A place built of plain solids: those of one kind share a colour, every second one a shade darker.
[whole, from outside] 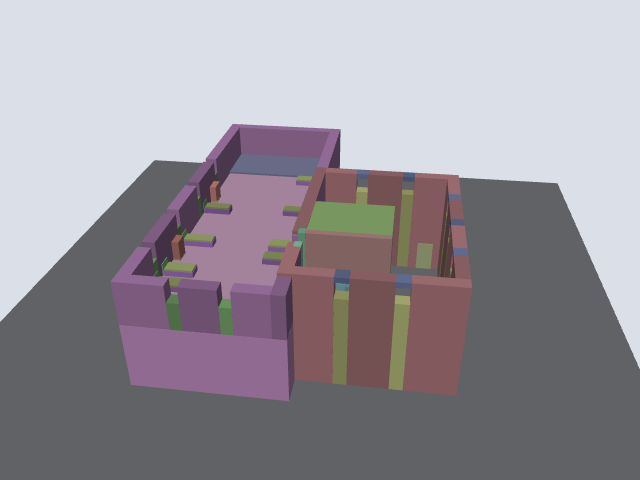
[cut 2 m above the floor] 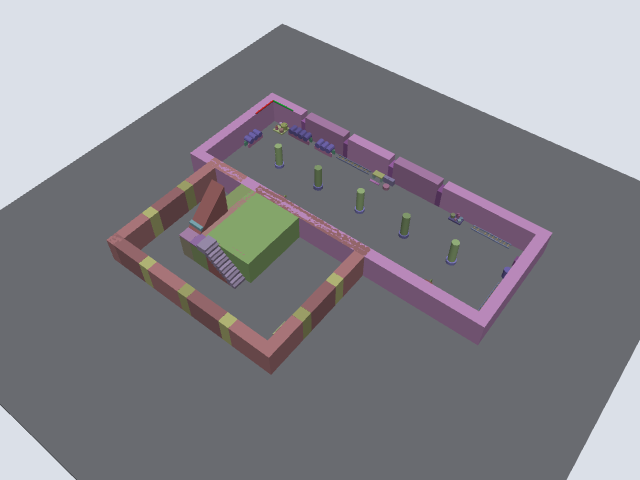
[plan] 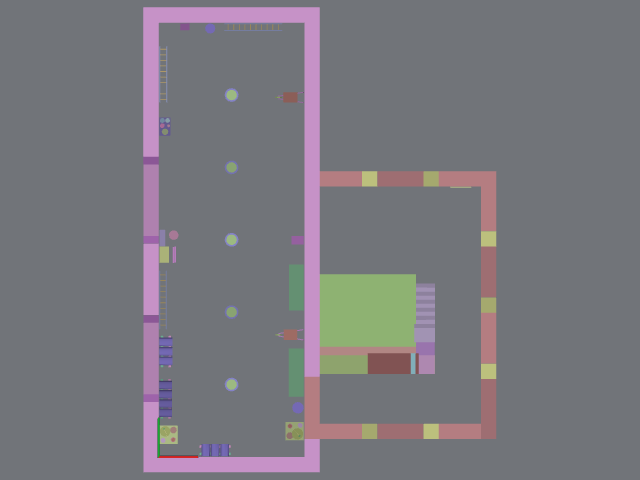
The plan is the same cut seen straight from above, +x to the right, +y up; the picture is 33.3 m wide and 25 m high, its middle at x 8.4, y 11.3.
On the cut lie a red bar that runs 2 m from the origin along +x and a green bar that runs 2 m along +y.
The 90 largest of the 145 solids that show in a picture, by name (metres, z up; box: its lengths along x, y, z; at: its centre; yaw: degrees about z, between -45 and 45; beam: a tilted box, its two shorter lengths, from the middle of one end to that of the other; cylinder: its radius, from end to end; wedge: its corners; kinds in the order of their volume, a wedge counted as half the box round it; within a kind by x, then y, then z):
{
 "wall_vestibule_1": {"box": [0.8, 3.25, 7.58], "at": [7.99, 2.56, 3.49]},
 "wall_vestibule_2": {"box": [0.8, 9.45, 7.58], "at": [7.99, 10.16, 3.49]},
 "wall_vestibule_3": {"box": [3.0, 0.8, 7.58], "at": [9.09, 1.34, 3.49]},
 "wall_vestibule_4": {"box": [3.0, 0.8, 7.58], "at": [9.09, 14.49, 3.49]},
 "wall_vestibule_5": {"box": [2.4, 0.8, 7.58], "at": [12.59, 1.34, 3.49]},
 "wall_vestibule_6": {"box": [2.4, 0.8, 7.58], "at": [12.59, 14.49, 3.49]},
 "wall_vestibule_7": {"box": [3.0, 0.8, 7.58], "at": [16.09, 1.34, 3.49]},
 "wall_vestibule_8": {"box": [3.0, 0.8, 7.58], "at": [16.09, 14.49, 3.49]},
 "wall_vestibule_9": {"box": [0.8, 3.13, 7.58], "at": [17.18, 2.5, 3.49]},
 "wall_vestibule_10": {"box": [0.8, 2.65, 7.58], "at": [17.18, 6.19, 3.49]},
 "wall_vestibule_11": {"box": [0.8, 2.65, 7.58], "at": [17.18, 9.64, 3.49]},
 "wall_vestibule_12": {"box": [0.8, 3.13, 7.58], "at": [17.18, 13.32, 3.49]},
 "wall_undercroft_1": {"box": [0.8, 3.66, 4.57], "at": [-0.4, 1.03, 1.99]},
 "wall_undercroft_2": {"box": [0.8, 3.72, 4.57], "at": [-0.4, 5.12, 1.99]},
 "wall_undercroft_3": {"box": [0.8, 3.72, 4.57], "at": [-0.4, 9.25, 1.99]},
 "wall_undercroft_4": {"box": [0.8, 3.72, 4.57], "at": [-0.4, 13.37, 1.99]},
 "wall_undercroft_5": {"box": [0.8, 7.79, 4.57], "at": [-0.4, 19.53, 1.99]},
 "wall_undercroft_6": {"box": [9.19, 0.8, 4.57], "at": [3.79, -0.4, 1.99]},
 "wall_undercroft_7": {"box": [9.19, 0.8, 4.57], "at": [3.79, 23.02, 1.99]},
 "wall_undercroft_8": {"box": [0.8, 24.22, 4.57], "at": [7.99, 11.31, 1.99]},
 "wall_core_1": {"box": [5.02, 4.22, 7.33], "at": [10.9, 7.41, 3.62]},
 "wall_dorter_1": {"box": [0.8, 3.59, 2.8], "at": [-0.4, 0.99, 5.68]},
 "wall_dorter_2": {"box": [0.8, 3.57, 2.8], "at": [-0.4, 5.12, 5.68]},
 "wall_dorter_3": {"box": [0.8, 3.57, 2.8], "at": [-0.4, 9.25, 5.68]},
 "wall_dorter_4": {"box": [0.8, 3.57, 2.8], "at": [-0.4, 13.37, 5.68]},
 "wall_dorter_5": {"box": [0.8, 7.71, 2.8], "at": [-0.4, 19.56, 5.68]},
 "wall_dorter_6": {"box": [2.85, 0.8, 2.8], "at": [0.62, -0.4, 5.68]},
 "wall_dorter_7": {"box": [2.1, 0.8, 2.8], "at": [3.79, -0.4, 5.68]},
 "wall_dorter_8": {"box": [9.19, 0.8, 2.8], "at": [3.79, 23.02, 5.68]},
 "wall_dorter_9": {"box": [2.85, 0.8, 2.8], "at": [6.97, -0.4, 5.68]},
 "wall_dorter_10": {"box": [0.8, 5.13, 2.8], "at": [7.99, 1.77, 5.68]},
 "wall_dorter_11": {"box": [0.8, 18.14, 2.8], "at": [7.99, 14.35, 5.68]},
 "floor_dorter_1": {"box": [7.59, 22.62, 0.4], "at": [3.79, 11.31, 4.38]},
 "wall_vestibule_under_light_1": {"box": [0.8, 0.8, 6.23], "at": [10.99, 1.34, 2.81]},
 "wall_vestibule_under_light_2": {"box": [0.8, 0.8, 6.23], "at": [10.99, 14.49, 2.81]},
 "wall_vestibule_under_light_3": {"box": [0.8, 0.8, 6.23], "at": [14.19, 1.34, 2.81]},
 "wall_vestibule_under_light_4": {"box": [0.8, 0.8, 6.23], "at": [14.19, 14.49, 2.81]},
 "wall_vestibule_under_light_5": {"box": [0.8, 0.8, 6.23], "at": [17.18, 4.46, 2.81]},
 "wall_vestibule_under_light_6": {"box": [0.8, 0.8, 6.23], "at": [17.18, 7.91, 2.81]},
 "wall_vestibule_under_light_7": {"box": [0.8, 0.8, 6.23], "at": [17.18, 11.36, 2.81]},
 "mass_under_upper_1": {"box": [5.99, 0.98, 2.2], "at": [11.39, 4.81, 0.8]},
 "wall_left_1": {"box": [5.02, 0.45, 5.38], "at": [10.9, 5.52, 4.59]},
 "mass_under_head_1": {"box": [2.5, 1.08, 2.38], "at": [9.64, 4.86, 3.09]},
 "mass_under_head_2": {"box": [1.08, 1.41, 2.2], "at": [13.85, 6.0, 0.8]},
 "fill_under_steps_1": {"wedge": [[10.88, 4.32, 1.9], [10.88, 4.32, 4.36], [10.88, 5.4, 1.9], [10.88, 5.4, 4.36], [13.58, 4.32, 1.9], [13.58, 4.32, 1.96], [13.58, 5.4, 1.9], [13.58, 5.4, 1.96]]},
 "fill_under_steps_2": {"wedge": [[13.31, 6.7, -0.3], [13.31, 6.7, 1.96], [13.31, 9.25, -0.3], [13.31, 9.25, -0.24], [14.38, 6.7, -0.3], [14.38, 6.7, 1.96], [14.38, 9.25, -0.3], [14.38, 9.25, -0.24]]},
 "floor_dais_1": {"box": [7.59, 3.77, 0.14], "at": [3.79, 20.73, 4.65]},
 "bed_frame_dorter_1": {"box": [1.85, 0.88, 0.36], "at": [0.96, 4.18, 4.76]},
 "bed_frame_dorter_2": {"box": [1.85, 0.75, 0.38], "at": [0.96, 12.28, 4.77]},
 "bed_frame_dorter_3": {"box": [1.99, 0.8, 0.36], "at": [1.02, 7.74, 4.76]},
 "bed_frame_dorter_4": {"box": [1.97, 0.89, 0.33], "at": [6.57, 6.27, 4.74]},
 "bed_frame_dorter_5": {"box": [1.93, 0.88, 0.36], "at": [6.59, 7.77, 4.76]},
 "bed_frame_dorter_6": {"box": [1.95, 0.76, 0.32], "at": [6.59, 12.65, 4.74]},
 "bed_frame_dorter_7": {"box": [1.89, 0.83, 0.34], "at": [6.61, 17.8, 4.75]},
 "wall_dorter_under_light_1": {"box": [0.8, 0.55, 1.75], "at": [-0.4, 3.06, 5.16]},
 "wall_dorter_under_light_2": {"box": [0.8, 0.55, 1.75], "at": [-0.4, 11.31, 5.16]},
 "wall_dorter_under_light_3": {"box": [0.7, 0.8, 1.75], "at": [2.4, -0.4, 5.16]},
 "wall_dorter_under_light_4": {"box": [0.7, 0.8, 1.75], "at": [5.19, -0.4, 5.16]},
 "pier_undercroft_1": {"cylinder": 0.27, "from": [3.79, 3.77, 0.24], "to": [3.79, 3.77, 2.53]},
 "pier_undercroft_2": {"cylinder": 0.27, "from": [3.79, 7.54, 0.29], "to": [3.79, 7.54, 2.53]},
 "pier_undercroft_3": {"cylinder": 0.27, "from": [3.79, 11.31, 0.23], "to": [3.79, 11.31, 2.53]},
 "pier_undercroft_4": {"cylinder": 0.27, "from": [3.79, 15.08, 0.26], "to": [3.79, 15.08, 2.53]},
 "pier_undercroft_5": {"cylinder": 0.27, "from": [3.79, 18.85, 0.25], "to": [3.79, 18.85, 2.53]},
 "wall_undercroft_under_light_1": {"box": [0.8, 0.4, 1.75], "at": [-0.4, 3.06, 0.57]},
 "wall_undercroft_under_light_2": {"box": [0.8, 0.4, 1.75], "at": [-0.4, 7.19, 0.57]},
 "wall_undercroft_under_light_3": {"box": [0.8, 0.4, 1.75], "at": [-0.4, 11.31, 0.57]},
 "wall_undercroft_under_light_4": {"box": [0.8, 0.4, 1.75], "at": [-0.4, 15.43, 0.57]},
 "wall_wallhead_1": {"box": [0.45, 0.6, 3.0], "at": [8.16, 4.03, 5.78]},
 "wall_wallhead_2": {"box": [0.45, 0.6, 3.0], "at": [8.16, 5.58, 5.78]},
 "wall_vestibule_over_light_1": {"box": [0.8, 0.8, 0.35], "at": [10.99, 1.34, 7.11]},
 "wall_vestibule_over_light_2": {"box": [0.8, 0.8, 0.35], "at": [10.99, 14.49, 7.11]},
 "wall_vestibule_over_light_3": {"box": [0.8, 0.8, 0.35], "at": [14.19, 1.34, 7.11]},
 "wall_vestibule_over_light_4": {"box": [0.8, 0.8, 0.35], "at": [14.19, 14.49, 7.11]},
 "wall_vestibule_over_light_5": {"box": [0.8, 0.8, 0.35], "at": [17.18, 4.46, 7.11]},
 "wall_vestibule_over_light_6": {"box": [0.8, 0.8, 0.35], "at": [17.18, 7.91, 7.11]},
 "wall_vestibule_over_light_7": {"box": [0.8, 0.8, 0.35], "at": [17.18, 11.36, 7.11]},
 "aumbry_carcase_dorter_1": {"box": [0.43, 1.06, 1.14], "at": [0.25, 14.11, 5.24]},
 "aumbry_carcase_dorter_2": {"box": [0.45, 0.93, 1.18], "at": [0.26, 6.01, 5.26]},
 "bed_pallet_dorter_1": {"box": [1.73, 0.82, 0.11], "at": [0.99, 4.18, 5.0]},
 "bed_pallet_dorter_2": {"box": [1.87, 0.83, 0.11], "at": [1.06, 2.64, 4.95]},
 "bed_pallet_dorter_3": {"box": [1.85, 0.83, 0.11], "at": [6.54, 6.27, 4.96]},
 "bed_pallet_dorter_4": {"box": [1.81, 0.82, 0.11], "at": [6.56, 7.77, 5.0]},
 "floor_turn_1": {"box": [1.37, 0.98, 0.3], "at": [13.7, 4.81, 2.05]},
 "cask_undercroft_1": {"cylinder": 0.26, "from": [2.68, 22.32, 0.0], "to": [2.68, 22.32, 0.73]},
 "cask_undercroft_2": {"cylinder": 0.3, "from": [7.25, 2.56, 0.0], "to": [7.25, 2.56, 0.77]},
 "tub_stand_undercroft_1": {"box": [0.96, 0.96, 0.17], "at": [0.51, 1.16, 0.04]},
 "tub_stand_undercroft_2": {"box": [0.95, 0.95, 0.17], "at": [7.08, 1.35, 0.04]},
 "floor_head_the_stone_1": {"box": [1.08, 0.69, 0.3], "at": [13.85, 5.64, 2.05]},
 "treadb_1": {"wedge": [[13.31, 5.97, 1.72], [13.31, 5.97, 2.2], [13.31, 6.72, 1.72], [13.31, 6.72, 2.2], [14.38, 5.97, 1.72], [14.38, 5.97, 2.2], [14.38, 6.72, 1.72], [14.38, 6.72, 2.2]]},
 "tread_1": {"wedge": [[10.16, 4.32, 4.13], [10.16, 4.32, 4.58], [10.16, 5.4, 4.13], [10.16, 5.4, 4.58], [10.9, 4.32, 4.13], [10.9, 4.32, 4.58], [10.9, 5.4, 4.13], [10.9, 5.4, 4.58]]}
}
